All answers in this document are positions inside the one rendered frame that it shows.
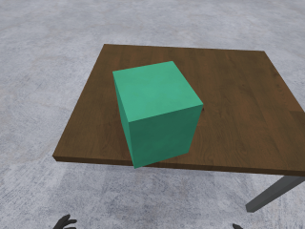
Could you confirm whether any left robot hand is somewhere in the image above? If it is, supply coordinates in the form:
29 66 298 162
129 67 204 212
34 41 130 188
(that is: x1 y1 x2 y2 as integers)
52 214 77 229

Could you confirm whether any carton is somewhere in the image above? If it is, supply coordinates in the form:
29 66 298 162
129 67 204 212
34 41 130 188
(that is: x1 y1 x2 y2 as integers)
112 61 204 169

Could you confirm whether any table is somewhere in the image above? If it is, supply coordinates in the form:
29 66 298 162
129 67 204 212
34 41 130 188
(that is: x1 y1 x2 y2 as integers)
52 44 305 213

